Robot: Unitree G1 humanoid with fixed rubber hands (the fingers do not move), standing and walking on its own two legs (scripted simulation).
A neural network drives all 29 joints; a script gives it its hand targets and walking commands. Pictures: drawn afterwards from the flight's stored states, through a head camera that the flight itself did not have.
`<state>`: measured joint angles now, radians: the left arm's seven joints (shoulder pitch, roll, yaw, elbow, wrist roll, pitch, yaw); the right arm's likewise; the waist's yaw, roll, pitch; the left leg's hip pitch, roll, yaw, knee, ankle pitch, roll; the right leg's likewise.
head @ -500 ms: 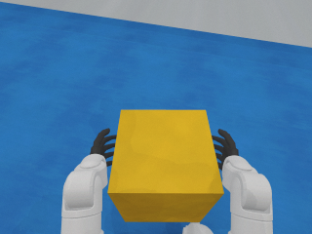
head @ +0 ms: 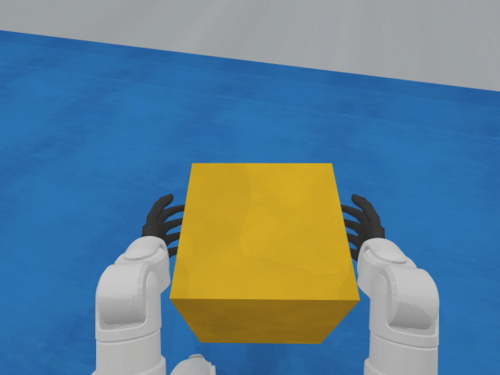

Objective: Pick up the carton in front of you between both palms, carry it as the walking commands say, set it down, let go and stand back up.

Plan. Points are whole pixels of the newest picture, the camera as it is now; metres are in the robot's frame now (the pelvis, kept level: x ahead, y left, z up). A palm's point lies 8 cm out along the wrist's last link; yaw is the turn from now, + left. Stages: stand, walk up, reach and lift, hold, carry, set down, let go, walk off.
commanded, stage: carry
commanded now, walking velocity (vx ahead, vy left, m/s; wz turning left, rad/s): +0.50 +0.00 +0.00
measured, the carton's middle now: (260, 260) +0.29 +0.00 +0.02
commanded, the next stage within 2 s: none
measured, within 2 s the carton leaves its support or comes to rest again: neither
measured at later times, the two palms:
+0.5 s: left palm (181, 119) +0.60 +0.18 +0.06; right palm (317, 118) +0.59 -0.12 +0.07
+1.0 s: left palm (214, 38) +0.94 +0.13 +0.09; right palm (319, 37) +0.94 -0.17 +0.09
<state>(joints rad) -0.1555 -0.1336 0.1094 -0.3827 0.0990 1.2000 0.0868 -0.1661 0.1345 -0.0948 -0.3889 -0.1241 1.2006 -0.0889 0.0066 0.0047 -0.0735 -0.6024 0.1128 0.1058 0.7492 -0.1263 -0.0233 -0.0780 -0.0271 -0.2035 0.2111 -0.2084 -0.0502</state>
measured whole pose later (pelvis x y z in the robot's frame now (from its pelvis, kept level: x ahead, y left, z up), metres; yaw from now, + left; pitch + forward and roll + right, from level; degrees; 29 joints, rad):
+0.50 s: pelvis +0.34 +0.04 +0.00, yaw -3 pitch +4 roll -2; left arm -0.08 -0.13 0.06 -0.35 0.12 1.15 0.09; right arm -0.08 0.13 -0.09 -0.34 -0.10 1.12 -0.08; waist -0.01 0.00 -0.06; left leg -0.09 0.04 0.20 0.23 -0.22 0.04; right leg -0.59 -0.11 -0.11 0.78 -0.17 0.02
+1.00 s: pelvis +0.67 -0.02 +0.00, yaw +0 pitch +4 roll +2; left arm -0.16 -0.13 0.11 -0.40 0.10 1.20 0.09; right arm -0.17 0.13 -0.10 -0.40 -0.12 1.20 -0.09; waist 0.01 0.00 -0.06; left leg -0.60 0.11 0.11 0.77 -0.15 -0.02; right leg -0.09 -0.03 -0.20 0.22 -0.21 -0.05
